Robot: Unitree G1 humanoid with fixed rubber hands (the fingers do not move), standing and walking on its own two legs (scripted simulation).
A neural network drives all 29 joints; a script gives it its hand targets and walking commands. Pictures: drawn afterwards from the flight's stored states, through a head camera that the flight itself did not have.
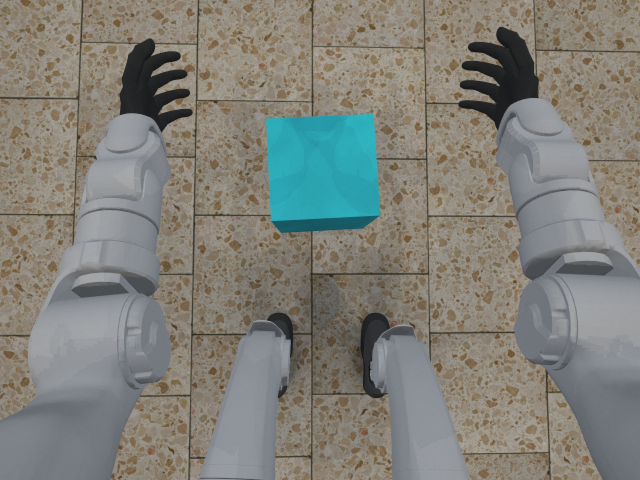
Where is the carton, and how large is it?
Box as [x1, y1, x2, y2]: [266, 114, 379, 232]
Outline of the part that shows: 373,114 266,119 271,221 281,232 362,228 379,215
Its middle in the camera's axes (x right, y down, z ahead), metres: +0.00 -0.14 +0.86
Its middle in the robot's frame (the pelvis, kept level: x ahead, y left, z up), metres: +0.53 +0.02 -0.52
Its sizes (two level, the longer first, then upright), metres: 0.210 0.200 0.250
